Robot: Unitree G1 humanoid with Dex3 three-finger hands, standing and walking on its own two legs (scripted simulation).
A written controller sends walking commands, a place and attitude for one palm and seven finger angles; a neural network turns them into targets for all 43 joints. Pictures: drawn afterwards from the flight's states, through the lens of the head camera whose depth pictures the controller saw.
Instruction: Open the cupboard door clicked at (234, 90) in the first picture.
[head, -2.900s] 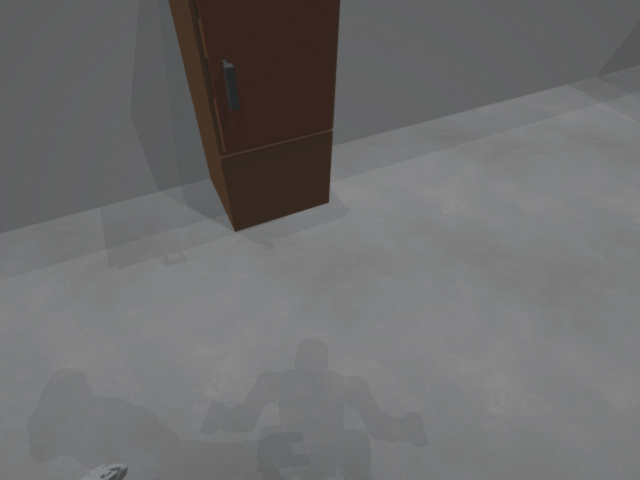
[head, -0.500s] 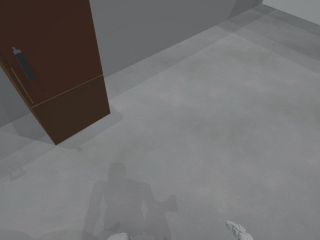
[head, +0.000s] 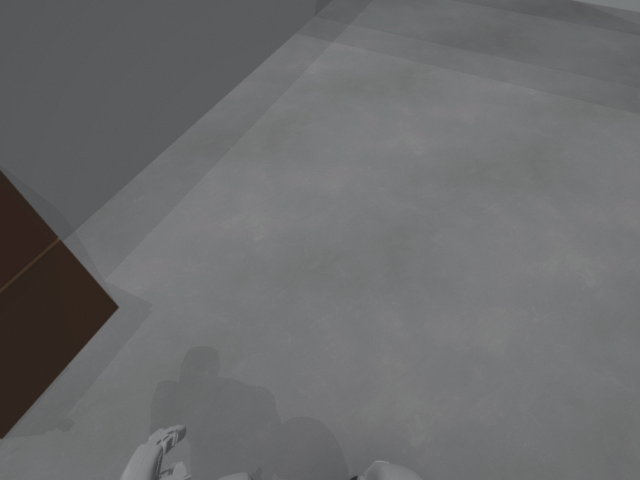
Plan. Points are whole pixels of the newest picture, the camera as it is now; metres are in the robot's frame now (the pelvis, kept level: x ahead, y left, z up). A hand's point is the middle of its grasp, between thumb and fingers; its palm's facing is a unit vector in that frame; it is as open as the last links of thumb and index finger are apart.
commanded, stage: walk to a spot facing it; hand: left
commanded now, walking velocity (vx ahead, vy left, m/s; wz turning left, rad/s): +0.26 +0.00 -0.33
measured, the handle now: out of the picture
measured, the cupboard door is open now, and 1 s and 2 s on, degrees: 0 0 0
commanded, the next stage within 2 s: turn to face it in 0.06 s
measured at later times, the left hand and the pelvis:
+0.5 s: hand (157, 437) +0.20 +0.24 -0.16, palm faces +0.04 -0.99 -0.15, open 7.4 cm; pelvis +0.15 +0.06 +0.02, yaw +0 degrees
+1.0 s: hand (169, 429) +0.21 +0.22 -0.13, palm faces +0.31 -0.91 -0.27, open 7.4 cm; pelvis +0.17 +0.00 +0.02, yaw +20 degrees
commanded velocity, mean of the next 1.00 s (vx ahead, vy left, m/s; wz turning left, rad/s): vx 0.03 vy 0.00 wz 0.47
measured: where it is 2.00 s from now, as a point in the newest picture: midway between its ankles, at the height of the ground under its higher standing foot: outside the picture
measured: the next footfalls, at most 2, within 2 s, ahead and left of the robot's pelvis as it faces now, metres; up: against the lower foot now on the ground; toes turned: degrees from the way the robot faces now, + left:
left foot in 0.28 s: +0.22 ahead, +0.14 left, +0.00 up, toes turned +5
right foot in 0.78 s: +0.24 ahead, -0.09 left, +0.00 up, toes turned +7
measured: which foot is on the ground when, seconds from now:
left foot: up 0.00-0.26, down 0.28-0.78, up 0.80-1.00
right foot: down 0.00-0.28, up 0.30-0.76, down 0.78-1.00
